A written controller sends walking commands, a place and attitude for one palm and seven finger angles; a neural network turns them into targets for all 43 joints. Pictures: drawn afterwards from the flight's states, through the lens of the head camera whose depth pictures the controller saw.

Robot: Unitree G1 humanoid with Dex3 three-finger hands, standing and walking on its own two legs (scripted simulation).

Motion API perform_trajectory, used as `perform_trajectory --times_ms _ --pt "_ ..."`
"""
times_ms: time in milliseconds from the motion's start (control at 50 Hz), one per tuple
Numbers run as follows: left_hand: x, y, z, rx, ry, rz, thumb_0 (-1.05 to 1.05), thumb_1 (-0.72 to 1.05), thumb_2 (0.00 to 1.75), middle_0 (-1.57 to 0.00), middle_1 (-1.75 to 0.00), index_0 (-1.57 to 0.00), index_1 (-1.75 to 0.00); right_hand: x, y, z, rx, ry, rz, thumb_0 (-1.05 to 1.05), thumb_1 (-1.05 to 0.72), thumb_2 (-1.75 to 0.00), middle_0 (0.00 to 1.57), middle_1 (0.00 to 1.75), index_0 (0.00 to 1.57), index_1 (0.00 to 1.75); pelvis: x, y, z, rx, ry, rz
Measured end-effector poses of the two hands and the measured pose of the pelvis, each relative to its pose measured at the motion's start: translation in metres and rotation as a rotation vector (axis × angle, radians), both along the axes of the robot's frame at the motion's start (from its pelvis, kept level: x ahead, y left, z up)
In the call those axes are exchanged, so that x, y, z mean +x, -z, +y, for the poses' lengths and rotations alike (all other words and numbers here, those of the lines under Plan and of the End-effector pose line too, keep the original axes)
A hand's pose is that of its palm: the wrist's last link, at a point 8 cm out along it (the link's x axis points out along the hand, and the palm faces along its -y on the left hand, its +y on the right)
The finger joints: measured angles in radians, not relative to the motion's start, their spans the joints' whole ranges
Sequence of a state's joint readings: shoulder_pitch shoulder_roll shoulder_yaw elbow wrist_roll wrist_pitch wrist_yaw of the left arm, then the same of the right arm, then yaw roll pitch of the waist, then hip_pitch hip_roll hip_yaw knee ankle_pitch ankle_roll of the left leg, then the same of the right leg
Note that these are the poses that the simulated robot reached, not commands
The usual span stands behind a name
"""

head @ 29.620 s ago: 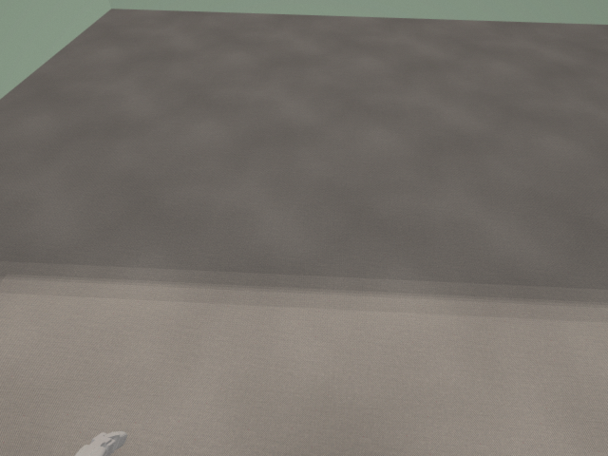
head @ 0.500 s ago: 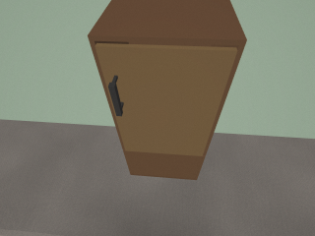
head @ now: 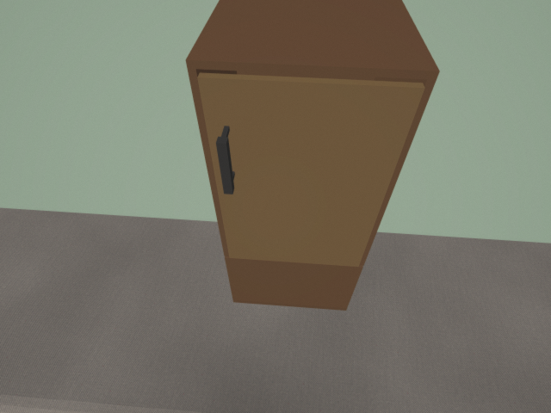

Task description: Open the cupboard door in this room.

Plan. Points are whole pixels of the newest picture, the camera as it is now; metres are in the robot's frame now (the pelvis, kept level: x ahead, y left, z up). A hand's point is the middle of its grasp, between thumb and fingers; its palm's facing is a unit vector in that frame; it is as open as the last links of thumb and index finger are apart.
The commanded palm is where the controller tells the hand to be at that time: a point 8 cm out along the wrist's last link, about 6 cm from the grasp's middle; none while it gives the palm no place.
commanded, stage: come to a stop and stand still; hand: left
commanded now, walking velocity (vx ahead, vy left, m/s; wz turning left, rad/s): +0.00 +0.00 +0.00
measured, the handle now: (227, 161) +0.58 +0.14 +0.01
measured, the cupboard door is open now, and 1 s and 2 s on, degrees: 0 0 0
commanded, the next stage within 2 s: look again from close up in 0.34 s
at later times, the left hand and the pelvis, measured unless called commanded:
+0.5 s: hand out of the picture -0.06 +0.13 -0.17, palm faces +0.03 -0.99 -0.16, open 7.3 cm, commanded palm none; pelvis -0.02 -0.02 +0.00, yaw +1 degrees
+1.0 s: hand out of the picture +0.02 +0.15 -0.18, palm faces +0.03 -0.98 -0.19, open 7.3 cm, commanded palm none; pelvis +0.02 -0.02 +0.00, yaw +1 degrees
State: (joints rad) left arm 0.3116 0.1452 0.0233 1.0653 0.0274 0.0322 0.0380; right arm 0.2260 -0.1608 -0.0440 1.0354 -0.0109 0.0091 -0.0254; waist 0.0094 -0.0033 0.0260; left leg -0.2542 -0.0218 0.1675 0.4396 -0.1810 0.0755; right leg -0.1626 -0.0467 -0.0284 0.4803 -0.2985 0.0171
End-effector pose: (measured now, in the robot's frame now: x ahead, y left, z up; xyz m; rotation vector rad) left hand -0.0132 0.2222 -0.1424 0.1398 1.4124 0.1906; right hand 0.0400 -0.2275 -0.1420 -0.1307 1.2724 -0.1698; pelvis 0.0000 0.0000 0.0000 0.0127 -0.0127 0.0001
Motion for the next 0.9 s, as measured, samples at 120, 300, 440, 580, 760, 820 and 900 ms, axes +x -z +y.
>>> perform_trajectory --times_ms 120,300,440,580,760,820,900 --pt "-0.032 -0.004 -0.014 -0.017 0.001 0.043 0.01 0.91 0.89 -0.2 -0.3 -0.2 -0.3 -0.031 0.002 -0.003 0.018 0.014 0.059 0.0 -0.93 -0.9 0.2 0.3 0.2 0.3 -0.007 -0.004 -0.004 -0.011 -0.003 -0.015" --pt "-0.047 0.0 -0.034 -0.053 -0.004 0.056 0.01 0.91 0.89 -0.2 -0.3 -0.2 -0.3 -0.082 0.002 0.002 0.042 0.034 0.174 0.0 -0.91 -0.9 0.2 0.3 0.19 0.3 -0.015 -0.005 -0.012 -0.011 -0.01 -0.017" --pt "-0.051 -0.001 -0.044 -0.057 -0.012 0.054 0.0 0.91 0.89 -0.2 -0.3 -0.2 -0.3 -0.102 0.005 0.007 0.067 0.048 0.217 0.0 -0.91 -0.9 0.2 0.3 0.19 0.3 -0.017 -0.005 -0.017 -0.01 -0.012 -0.014" --pt "-0.04 0.009 -0.038 -0.045 0.021 0.022 0.01 0.91 0.89 -0.2 -0.3 -0.2 -0.3 -0.092 0.013 0.006 0.069 0.013 0.169 0.0 -0.91 -0.9 0.2 0.3 0.19 0.3 -0.02 0.007 -0.017 -0.038 -0.03 -0.001" --pt "0.007 0.005 -0.019 -0.002 0.019 -0.084 0.01 0.92 0.89 -0.2 -0.3 -0.2 -0.3 -0.055 0.013 0.006 0.05 -0.022 0.116 0.01 -0.91 -0.9 0.2 0.3 0.19 0.3 -0.004 0.007 -0.014 -0.019 -0.026 0.014" --pt "0.016 0.003 -0.016 0.003 0.022 -0.095 0.01 0.92 0.89 -0.2 -0.3 -0.2 -0.3 -0.043 0.01 -0.002 0.032 -0.028 0.105 0.02 -0.93 -0.9 0.2 0.3 0.2 0.3 0.002 0.006 -0.014 -0.015 -0.021 0.018" --pt "0.024 0.004 -0.017 -0.003 0.033 -0.086 0.01 0.92 0.89 -0.2 -0.3 -0.2 -0.3 -0.026 0.005 -0.01 0.01 -0.031 0.076 0.02 -0.93 -0.9 0.2 0.3 0.2 0.3 0.008 0.004 -0.015 -0.011 -0.014 0.021"
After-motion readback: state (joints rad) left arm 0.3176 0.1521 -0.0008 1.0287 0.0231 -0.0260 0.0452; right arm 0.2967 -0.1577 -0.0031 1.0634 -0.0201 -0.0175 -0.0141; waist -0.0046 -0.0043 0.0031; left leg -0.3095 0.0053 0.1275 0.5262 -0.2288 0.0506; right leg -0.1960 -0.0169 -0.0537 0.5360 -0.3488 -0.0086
